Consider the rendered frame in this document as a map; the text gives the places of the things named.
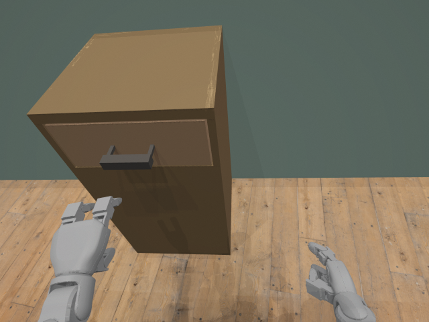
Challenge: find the cabinet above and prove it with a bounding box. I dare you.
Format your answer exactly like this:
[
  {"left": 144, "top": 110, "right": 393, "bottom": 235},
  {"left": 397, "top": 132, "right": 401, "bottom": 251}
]
[{"left": 26, "top": 25, "right": 232, "bottom": 255}]

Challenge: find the handle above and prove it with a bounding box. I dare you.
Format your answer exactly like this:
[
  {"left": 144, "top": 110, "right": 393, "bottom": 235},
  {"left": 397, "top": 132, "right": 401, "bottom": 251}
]
[{"left": 99, "top": 144, "right": 155, "bottom": 170}]

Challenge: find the robot left hand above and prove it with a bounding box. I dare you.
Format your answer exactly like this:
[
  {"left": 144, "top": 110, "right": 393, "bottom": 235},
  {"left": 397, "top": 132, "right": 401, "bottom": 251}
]
[{"left": 50, "top": 196, "right": 122, "bottom": 277}]

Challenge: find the right robot forearm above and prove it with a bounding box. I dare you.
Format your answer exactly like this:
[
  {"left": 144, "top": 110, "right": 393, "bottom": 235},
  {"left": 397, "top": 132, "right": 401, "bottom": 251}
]
[{"left": 333, "top": 292, "right": 376, "bottom": 322}]

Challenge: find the left robot forearm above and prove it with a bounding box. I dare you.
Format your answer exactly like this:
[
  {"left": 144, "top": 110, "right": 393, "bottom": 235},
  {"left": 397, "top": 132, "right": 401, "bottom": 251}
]
[{"left": 38, "top": 273, "right": 96, "bottom": 322}]

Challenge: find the drawer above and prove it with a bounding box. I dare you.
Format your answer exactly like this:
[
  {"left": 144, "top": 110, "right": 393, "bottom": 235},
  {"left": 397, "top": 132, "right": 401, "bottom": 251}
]
[{"left": 45, "top": 119, "right": 212, "bottom": 166}]

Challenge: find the robot right hand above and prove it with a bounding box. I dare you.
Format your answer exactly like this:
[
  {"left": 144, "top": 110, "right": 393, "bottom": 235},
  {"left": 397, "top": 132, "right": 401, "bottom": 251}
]
[{"left": 306, "top": 242, "right": 357, "bottom": 305}]

